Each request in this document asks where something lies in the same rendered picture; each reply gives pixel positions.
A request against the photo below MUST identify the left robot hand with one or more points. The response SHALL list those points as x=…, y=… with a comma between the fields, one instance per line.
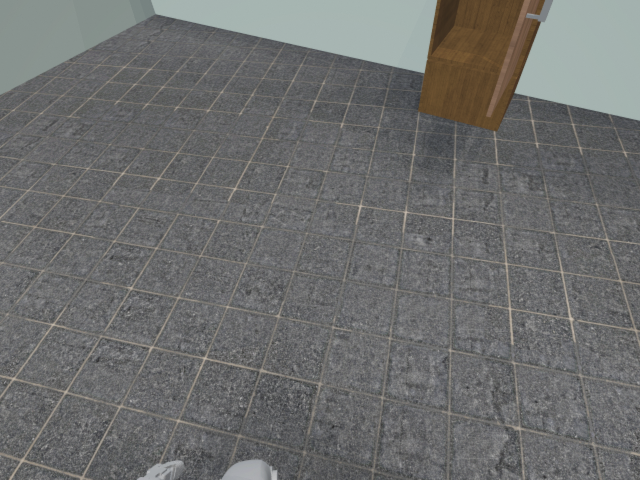
x=168, y=471

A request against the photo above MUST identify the handle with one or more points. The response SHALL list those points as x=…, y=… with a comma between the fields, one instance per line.
x=544, y=12

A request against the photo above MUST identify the robot left thigh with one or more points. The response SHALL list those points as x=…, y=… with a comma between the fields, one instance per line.
x=251, y=470

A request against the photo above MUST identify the cupboard door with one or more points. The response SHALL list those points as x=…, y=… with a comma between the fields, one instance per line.
x=514, y=51

